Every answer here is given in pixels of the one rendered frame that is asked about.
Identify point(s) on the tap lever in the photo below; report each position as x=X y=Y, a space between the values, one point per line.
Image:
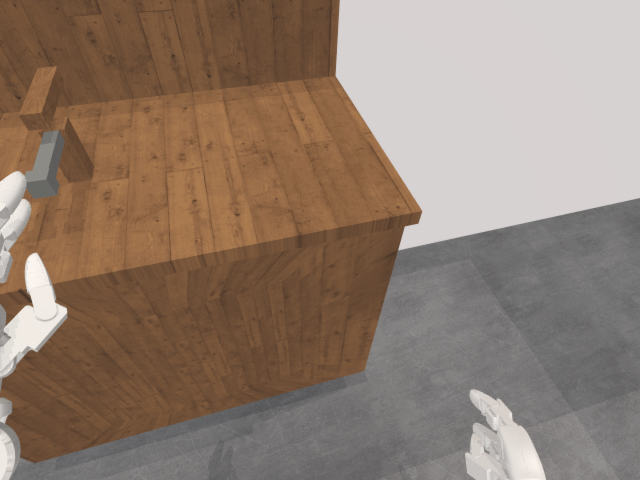
x=41 y=181

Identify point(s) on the left robot forearm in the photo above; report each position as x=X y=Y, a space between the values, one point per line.
x=9 y=442

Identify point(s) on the counter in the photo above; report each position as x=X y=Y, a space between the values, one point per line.
x=226 y=223

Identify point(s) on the robot left hand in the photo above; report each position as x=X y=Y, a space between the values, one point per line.
x=31 y=328

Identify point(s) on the robot right hand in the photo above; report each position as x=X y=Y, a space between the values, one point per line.
x=512 y=453

